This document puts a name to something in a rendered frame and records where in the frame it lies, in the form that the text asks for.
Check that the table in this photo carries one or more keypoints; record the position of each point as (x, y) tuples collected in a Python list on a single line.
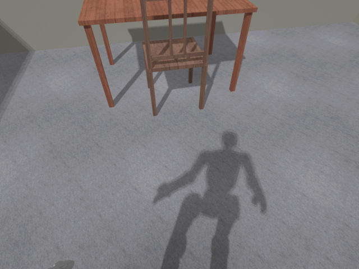
[(100, 12)]

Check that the chair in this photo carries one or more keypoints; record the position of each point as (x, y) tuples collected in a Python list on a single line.
[(171, 54)]

